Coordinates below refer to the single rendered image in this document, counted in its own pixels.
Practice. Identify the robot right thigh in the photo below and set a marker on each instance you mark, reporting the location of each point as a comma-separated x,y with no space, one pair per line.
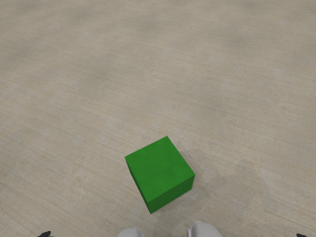
201,229

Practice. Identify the carton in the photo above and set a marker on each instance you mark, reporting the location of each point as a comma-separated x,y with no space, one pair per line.
160,173

